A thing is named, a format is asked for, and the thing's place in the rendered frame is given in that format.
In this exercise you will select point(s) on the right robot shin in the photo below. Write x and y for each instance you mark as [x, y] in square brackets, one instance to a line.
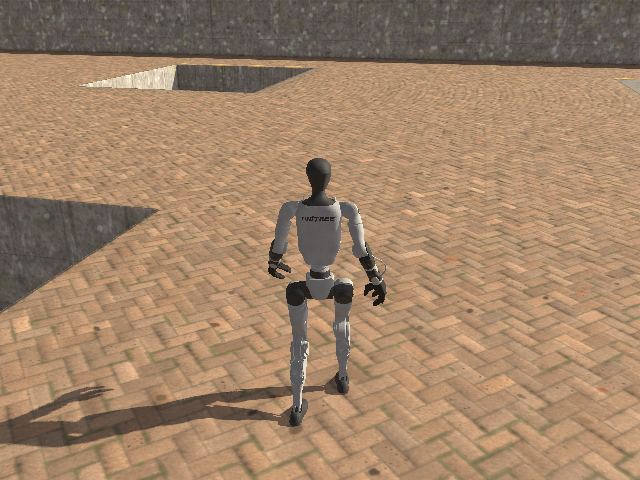
[343, 351]

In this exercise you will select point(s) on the robot left forearm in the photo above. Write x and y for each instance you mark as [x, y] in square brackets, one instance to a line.
[274, 258]

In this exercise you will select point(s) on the robot left upper arm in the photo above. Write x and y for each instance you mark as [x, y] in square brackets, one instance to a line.
[287, 212]

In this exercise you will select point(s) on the robot right upper arm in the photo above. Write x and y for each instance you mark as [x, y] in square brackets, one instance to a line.
[351, 212]

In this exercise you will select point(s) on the robot right forearm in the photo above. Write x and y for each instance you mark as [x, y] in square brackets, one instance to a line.
[370, 267]

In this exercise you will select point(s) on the right robot hand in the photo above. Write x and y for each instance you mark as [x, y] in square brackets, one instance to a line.
[379, 290]

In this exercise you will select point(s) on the left robot hand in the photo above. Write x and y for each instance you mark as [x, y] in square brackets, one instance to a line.
[282, 266]

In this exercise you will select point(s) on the humanoid robot torso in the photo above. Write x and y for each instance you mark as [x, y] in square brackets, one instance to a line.
[319, 238]

